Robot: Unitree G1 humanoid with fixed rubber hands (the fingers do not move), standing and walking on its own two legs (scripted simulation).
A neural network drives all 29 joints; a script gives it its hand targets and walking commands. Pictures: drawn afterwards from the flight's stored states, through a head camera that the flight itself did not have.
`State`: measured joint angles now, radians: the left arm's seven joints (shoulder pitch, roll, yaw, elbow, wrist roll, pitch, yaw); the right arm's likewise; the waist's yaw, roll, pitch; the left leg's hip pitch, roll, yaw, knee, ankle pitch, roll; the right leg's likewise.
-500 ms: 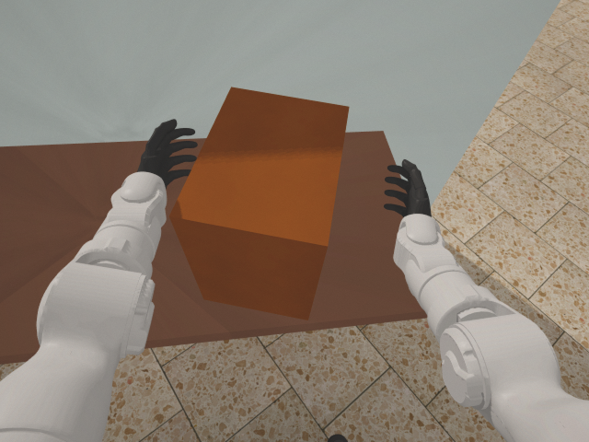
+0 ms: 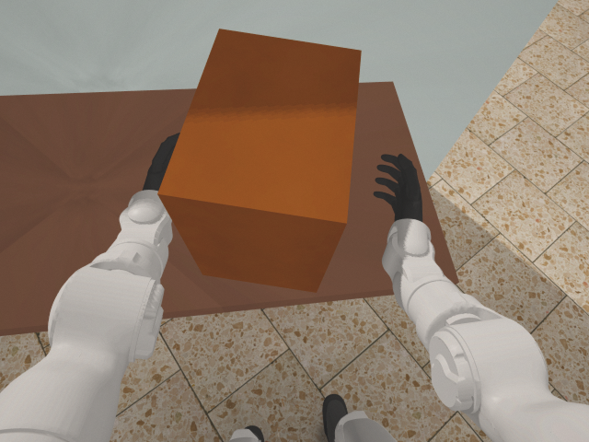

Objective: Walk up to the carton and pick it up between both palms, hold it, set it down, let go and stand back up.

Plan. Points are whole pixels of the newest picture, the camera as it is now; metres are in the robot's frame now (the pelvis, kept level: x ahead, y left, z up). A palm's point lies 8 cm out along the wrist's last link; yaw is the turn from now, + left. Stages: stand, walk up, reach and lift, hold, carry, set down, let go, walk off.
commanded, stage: reach and lift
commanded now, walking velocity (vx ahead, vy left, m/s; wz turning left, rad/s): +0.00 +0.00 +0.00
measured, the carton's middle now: (273, 175) +0.50 +0.02 -0.03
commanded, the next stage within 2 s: none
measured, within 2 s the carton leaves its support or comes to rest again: neither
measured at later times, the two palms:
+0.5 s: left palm (182, 168) +0.49 +0.15 +0.02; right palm (387, 216) +0.41 -0.14 +0.00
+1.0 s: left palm (184, 169) +0.49 +0.14 +0.02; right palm (387, 221) +0.40 -0.14 +0.00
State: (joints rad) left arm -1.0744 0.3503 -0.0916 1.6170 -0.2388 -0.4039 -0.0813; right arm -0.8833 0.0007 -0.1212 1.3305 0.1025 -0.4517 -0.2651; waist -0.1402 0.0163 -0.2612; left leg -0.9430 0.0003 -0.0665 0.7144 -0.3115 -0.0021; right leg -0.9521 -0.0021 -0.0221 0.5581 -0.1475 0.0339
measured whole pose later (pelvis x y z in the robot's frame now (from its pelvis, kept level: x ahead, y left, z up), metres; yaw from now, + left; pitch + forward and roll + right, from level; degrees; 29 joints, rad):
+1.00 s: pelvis +0.01 +0.00 +0.00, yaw +0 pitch +27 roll -3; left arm -1.12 0.27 0.43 1.62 0.29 -0.51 -0.07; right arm -0.84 0.18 -0.71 1.26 -0.35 -0.57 -0.21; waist -0.13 0.01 -0.18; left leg -0.85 0.00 -0.07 0.72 -0.34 0.00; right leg -0.86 0.00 -0.02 0.56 -0.17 0.03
